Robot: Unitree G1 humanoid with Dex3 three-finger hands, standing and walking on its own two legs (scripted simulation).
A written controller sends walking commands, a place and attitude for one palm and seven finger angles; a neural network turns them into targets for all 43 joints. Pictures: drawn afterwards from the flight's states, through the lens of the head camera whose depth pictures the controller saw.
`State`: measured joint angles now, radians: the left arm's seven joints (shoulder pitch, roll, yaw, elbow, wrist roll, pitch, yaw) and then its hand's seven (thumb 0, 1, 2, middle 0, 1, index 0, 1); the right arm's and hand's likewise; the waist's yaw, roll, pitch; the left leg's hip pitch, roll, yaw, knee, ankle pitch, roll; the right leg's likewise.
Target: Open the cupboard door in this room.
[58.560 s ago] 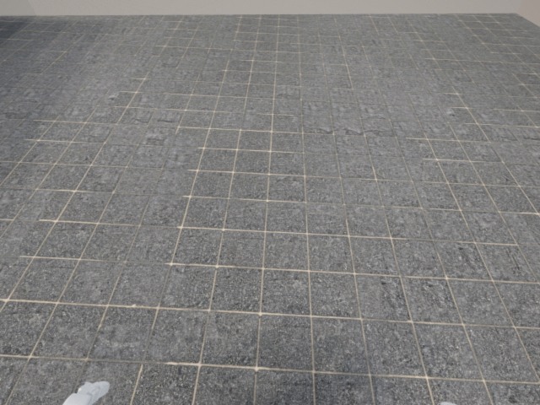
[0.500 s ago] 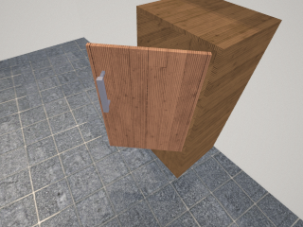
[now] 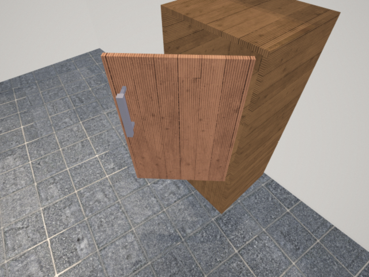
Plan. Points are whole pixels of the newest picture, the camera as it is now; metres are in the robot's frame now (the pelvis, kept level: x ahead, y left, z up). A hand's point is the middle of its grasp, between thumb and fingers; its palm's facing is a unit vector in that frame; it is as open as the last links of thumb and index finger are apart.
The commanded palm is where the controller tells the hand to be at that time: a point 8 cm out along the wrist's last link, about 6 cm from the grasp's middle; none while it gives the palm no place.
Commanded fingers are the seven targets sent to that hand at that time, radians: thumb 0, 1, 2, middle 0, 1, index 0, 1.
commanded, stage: look again from close up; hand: left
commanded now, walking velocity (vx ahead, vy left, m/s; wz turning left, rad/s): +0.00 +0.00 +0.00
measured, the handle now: (127, 112) +0.56 +0.20 +0.02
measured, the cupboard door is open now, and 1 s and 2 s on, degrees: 46 46 46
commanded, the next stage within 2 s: raise the hand with hooked fingers in 0.38 s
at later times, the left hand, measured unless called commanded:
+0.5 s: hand out of the picture +0.03 +0.20 -0.17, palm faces +0.00 -0.98 -0.20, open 7.3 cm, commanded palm +0.11 +0.25 -0.07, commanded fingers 0.00 0.85 0.88 -0.20 -0.33 -0.20 -0.33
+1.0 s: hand (82, 267) +0.16 +0.23 -0.06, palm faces +0.17 -0.98 -0.04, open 9.1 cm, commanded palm +0.16 +0.28 -0.03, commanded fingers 0.00 0.27 0.63 -0.25 -0.70 -0.25 -0.70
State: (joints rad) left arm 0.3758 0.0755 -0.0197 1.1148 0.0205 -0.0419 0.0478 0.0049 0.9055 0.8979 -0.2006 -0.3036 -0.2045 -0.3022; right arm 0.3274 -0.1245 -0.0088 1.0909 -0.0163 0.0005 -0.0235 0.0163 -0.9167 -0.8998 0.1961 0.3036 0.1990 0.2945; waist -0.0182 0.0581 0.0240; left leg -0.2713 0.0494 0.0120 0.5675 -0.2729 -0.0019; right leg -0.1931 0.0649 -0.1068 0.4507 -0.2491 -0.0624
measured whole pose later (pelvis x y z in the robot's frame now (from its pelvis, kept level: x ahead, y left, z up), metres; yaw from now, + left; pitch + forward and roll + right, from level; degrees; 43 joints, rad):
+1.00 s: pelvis -0.01 +0.00 -0.08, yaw +1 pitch +13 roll -2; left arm 0.49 0.23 0.26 0.10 -0.30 -0.53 -0.31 0.02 0.49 0.72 -0.23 -0.57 -0.24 -0.57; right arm 0.12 -0.26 -0.05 0.50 0.01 -0.24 -0.03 0.01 -0.91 -0.90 0.20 0.30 0.20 0.29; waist 0.05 -0.05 -0.11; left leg -0.86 0.03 -0.02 1.15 -0.52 0.00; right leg -0.80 0.01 -0.14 1.11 -0.54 -0.07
